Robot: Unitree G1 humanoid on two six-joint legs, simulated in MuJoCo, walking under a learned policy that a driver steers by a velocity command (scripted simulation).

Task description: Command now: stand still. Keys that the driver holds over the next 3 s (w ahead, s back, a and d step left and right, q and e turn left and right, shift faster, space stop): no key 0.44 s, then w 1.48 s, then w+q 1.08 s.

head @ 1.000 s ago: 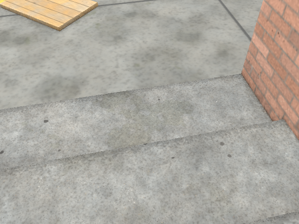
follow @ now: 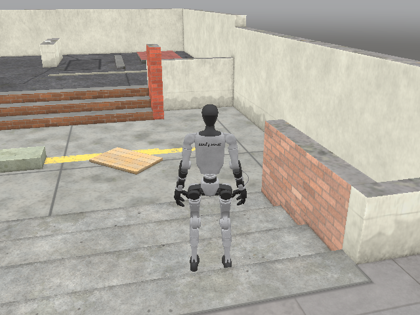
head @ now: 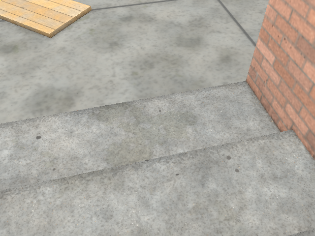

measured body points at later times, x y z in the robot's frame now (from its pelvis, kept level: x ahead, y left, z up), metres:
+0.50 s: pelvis +0.00 +0.01 +0.00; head +0.00 +0.01 +0.45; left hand -0.02 +0.23 -0.16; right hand -0.01 -0.22 -0.16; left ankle -0.02 +0.12 -0.73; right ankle -0.02 -0.14 -0.73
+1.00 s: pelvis +0.14 -0.02 +0.00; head +0.17 -0.03 +0.45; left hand +0.02 +0.20 -0.13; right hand +0.34 -0.25 -0.11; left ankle +0.28 +0.13 -0.69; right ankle +0.00 -0.12 -0.73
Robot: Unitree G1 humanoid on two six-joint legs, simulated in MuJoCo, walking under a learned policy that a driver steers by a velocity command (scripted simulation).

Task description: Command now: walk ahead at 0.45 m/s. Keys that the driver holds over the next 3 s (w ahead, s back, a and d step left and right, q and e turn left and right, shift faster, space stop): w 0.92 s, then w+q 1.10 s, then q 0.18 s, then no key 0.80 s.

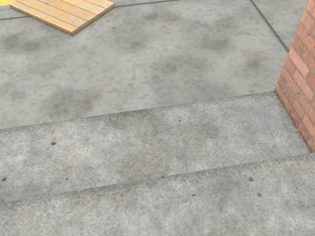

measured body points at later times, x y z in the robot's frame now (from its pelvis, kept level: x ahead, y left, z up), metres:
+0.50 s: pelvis +0.27 +0.01 -0.02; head +0.29 +0.00 +0.43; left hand +0.49 +0.24 -0.10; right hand +0.22 -0.25 -0.16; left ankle +0.15 +0.12 -0.74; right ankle +0.47 -0.13 -0.72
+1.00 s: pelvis +0.56 -0.04 -0.11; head +0.58 -0.04 +0.34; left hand +0.53 +0.22 -0.25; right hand +0.75 -0.28 -0.22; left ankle +0.72 +0.11 -0.80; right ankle +0.48 -0.13 -0.85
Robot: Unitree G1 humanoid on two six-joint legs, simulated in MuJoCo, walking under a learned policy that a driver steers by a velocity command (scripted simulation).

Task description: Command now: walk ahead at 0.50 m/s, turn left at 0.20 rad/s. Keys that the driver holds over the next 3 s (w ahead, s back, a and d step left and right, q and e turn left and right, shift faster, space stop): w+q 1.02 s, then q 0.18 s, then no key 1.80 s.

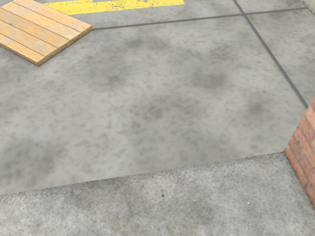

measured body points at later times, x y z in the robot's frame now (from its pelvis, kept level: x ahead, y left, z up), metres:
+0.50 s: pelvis +0.26 +0.04 -0.02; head +0.28 +0.07 +0.43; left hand +0.45 +0.33 -0.08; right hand +0.33 -0.23 -0.13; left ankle +0.15 +0.13 -0.74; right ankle +0.47 -0.07 -0.72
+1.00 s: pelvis +0.53 +0.08 -0.11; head +0.55 +0.10 +0.34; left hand +0.36 +0.30 -0.25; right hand +0.82 -0.03 -0.20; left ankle +0.61 +0.30 -0.80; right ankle +0.48 -0.05 -0.85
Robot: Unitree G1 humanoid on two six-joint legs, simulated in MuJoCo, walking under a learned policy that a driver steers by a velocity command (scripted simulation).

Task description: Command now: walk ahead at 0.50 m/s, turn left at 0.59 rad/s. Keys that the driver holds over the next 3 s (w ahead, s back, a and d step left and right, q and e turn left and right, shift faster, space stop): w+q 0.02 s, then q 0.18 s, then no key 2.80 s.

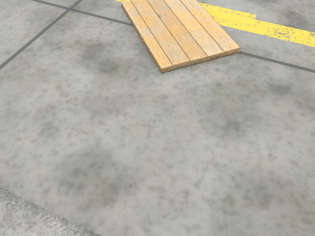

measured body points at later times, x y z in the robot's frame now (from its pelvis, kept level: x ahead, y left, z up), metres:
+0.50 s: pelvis +0.18 +0.03 +0.00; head +0.20 +0.05 +0.45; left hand +0.25 +0.33 -0.12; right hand +0.40 -0.18 -0.08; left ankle +0.20 +0.11 -0.73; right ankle +0.24 -0.13 -0.68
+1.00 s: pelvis +0.19 +0.00 +0.00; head +0.20 +0.00 +0.45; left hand +0.27 +0.26 -0.11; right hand +0.39 -0.22 -0.10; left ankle +0.20 +0.11 -0.73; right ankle +0.20 -0.13 -0.73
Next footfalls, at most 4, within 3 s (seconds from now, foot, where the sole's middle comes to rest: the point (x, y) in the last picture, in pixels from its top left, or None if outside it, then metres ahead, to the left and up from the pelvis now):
0.12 left None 0.24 0.12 -0.77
0.58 right None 0.23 -0.13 -0.77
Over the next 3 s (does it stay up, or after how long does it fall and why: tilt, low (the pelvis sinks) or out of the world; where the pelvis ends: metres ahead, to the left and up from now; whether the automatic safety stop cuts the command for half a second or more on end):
stays up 0.20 0.00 0.01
